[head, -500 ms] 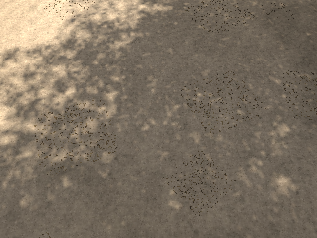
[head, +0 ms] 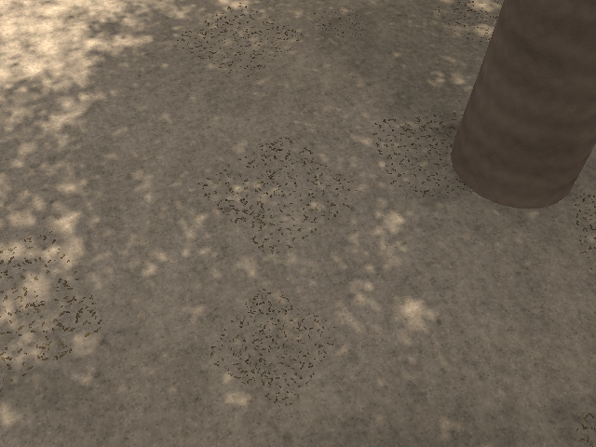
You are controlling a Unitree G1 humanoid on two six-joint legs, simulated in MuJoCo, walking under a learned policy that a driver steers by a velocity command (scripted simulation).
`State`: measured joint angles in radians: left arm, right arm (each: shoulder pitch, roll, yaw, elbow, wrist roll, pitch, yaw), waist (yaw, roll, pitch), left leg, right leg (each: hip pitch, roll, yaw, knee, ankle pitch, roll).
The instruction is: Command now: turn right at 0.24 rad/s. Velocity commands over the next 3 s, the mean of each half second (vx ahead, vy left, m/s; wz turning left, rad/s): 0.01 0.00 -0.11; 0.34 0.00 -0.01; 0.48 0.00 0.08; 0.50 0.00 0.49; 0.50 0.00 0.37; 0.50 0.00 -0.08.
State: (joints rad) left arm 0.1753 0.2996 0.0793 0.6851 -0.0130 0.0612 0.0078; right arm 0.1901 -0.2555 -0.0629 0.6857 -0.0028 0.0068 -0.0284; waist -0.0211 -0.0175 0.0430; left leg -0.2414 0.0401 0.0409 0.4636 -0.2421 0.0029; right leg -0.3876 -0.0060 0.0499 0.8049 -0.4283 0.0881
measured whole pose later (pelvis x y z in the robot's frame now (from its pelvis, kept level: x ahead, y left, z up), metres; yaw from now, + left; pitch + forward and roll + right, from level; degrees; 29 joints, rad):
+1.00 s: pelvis +0.16 +0.02 +0.01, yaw -1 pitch +1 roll -1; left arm 0.11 0.28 0.06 0.75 -0.02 -0.07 -0.03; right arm 0.44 -0.22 -0.02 0.92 0.00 -0.08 0.00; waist -0.07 -0.04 0.02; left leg 0.06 -0.04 0.03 0.19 -0.27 0.06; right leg -0.65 -0.08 0.00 0.77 -0.03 0.00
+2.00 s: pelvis +0.74 +0.09 +0.01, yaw +19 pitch +2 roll -1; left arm 0.09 0.31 0.05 0.75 0.01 -0.09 0.00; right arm 0.32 -0.28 -0.06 0.71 0.01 -0.05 0.00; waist -0.04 -0.03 0.04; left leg -0.19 -0.11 -0.08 0.34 -0.17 0.10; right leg -0.66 -0.10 0.09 0.86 -0.14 0.05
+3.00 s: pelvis +1.22 +0.32 +0.01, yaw +24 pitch +1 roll +2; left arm 0.19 0.31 0.06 0.80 -0.02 -0.04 -0.01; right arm 0.33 -0.26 -0.06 0.79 -0.02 -0.10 0.01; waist -0.04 -0.05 0.02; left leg -0.08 -0.05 0.13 0.25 -0.19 0.06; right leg -0.69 -0.09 0.09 0.96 -0.11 0.01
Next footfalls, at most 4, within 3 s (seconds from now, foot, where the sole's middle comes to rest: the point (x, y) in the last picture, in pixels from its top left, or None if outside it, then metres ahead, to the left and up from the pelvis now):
0.06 right None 0.03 -0.14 -0.78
1.20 right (348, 446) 0.47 -0.10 -0.78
1.72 left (233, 328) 0.75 0.16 -0.78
2.22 right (276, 224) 1.08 0.05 -0.78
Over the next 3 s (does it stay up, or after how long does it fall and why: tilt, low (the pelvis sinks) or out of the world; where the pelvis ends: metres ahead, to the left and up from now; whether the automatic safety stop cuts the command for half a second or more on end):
stays up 1.22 0.32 0.01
